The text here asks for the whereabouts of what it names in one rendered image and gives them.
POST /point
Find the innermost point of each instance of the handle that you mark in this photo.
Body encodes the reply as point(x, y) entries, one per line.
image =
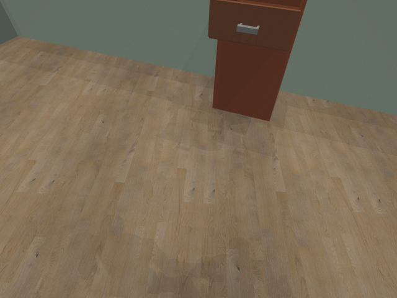
point(247, 29)

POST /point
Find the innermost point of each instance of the drawer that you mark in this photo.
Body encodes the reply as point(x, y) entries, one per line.
point(276, 24)

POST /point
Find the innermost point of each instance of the cabinet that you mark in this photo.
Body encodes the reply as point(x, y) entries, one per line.
point(247, 77)

